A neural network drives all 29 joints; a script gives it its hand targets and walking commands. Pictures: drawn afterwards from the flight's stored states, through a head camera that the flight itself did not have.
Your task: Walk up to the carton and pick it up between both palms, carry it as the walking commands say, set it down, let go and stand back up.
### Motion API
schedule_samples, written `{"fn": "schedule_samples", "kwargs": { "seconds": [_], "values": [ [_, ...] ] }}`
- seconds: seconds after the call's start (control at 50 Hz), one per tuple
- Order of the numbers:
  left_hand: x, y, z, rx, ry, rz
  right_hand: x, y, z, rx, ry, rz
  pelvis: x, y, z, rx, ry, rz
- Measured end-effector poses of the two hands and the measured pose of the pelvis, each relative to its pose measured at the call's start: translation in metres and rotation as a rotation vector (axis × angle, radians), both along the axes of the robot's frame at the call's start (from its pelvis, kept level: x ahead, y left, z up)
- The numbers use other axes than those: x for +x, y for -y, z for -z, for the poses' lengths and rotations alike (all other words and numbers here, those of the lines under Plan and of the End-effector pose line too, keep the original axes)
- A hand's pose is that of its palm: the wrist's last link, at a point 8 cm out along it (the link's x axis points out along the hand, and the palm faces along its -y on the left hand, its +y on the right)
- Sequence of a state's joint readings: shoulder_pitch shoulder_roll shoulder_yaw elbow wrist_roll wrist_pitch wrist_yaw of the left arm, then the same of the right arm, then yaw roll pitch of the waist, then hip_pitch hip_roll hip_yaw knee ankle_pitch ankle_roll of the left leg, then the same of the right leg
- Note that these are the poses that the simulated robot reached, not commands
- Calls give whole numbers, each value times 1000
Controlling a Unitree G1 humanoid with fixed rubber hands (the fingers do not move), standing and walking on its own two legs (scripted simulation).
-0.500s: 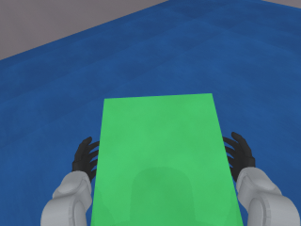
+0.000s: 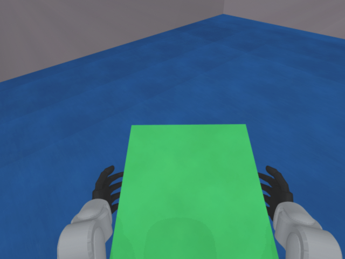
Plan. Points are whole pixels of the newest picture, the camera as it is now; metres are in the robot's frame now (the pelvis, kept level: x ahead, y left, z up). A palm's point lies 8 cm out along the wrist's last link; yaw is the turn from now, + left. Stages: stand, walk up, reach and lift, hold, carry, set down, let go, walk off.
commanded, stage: carry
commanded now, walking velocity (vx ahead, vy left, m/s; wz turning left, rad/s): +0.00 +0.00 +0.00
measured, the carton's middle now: (188, 205) +0.26 -0.01 +0.03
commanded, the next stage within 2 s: none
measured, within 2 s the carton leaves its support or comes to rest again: neither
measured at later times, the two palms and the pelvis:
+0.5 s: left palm (83, 248) +0.15 +0.18 +0.08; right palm (278, 236) +0.16 -0.16 +0.09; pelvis -0.07 +0.00 +0.00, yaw +1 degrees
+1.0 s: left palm (103, 216) +0.20 +0.15 +0.10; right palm (291, 212) +0.19 -0.19 +0.11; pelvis -0.03 -0.02 +0.01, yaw -1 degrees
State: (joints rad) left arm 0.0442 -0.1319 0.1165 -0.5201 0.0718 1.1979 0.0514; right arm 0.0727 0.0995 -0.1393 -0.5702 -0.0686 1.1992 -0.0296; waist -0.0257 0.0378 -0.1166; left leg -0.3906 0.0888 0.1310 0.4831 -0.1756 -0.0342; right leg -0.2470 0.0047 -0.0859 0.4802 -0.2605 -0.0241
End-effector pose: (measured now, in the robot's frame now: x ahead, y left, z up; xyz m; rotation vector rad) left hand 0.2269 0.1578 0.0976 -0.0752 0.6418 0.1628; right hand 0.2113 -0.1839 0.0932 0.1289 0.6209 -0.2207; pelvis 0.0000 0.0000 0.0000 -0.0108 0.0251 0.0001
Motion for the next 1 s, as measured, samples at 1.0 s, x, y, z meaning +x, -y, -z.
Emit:
{"fn": "schedule_samples", "kwargs": {
  "seconds": [1.0],
  "values": [
    [-28, 9, -7, -18, 31, -29, -17, 9, -12, -34, 30, -40, -28, 17, -6, -5, -48, 18]
  ]
}}
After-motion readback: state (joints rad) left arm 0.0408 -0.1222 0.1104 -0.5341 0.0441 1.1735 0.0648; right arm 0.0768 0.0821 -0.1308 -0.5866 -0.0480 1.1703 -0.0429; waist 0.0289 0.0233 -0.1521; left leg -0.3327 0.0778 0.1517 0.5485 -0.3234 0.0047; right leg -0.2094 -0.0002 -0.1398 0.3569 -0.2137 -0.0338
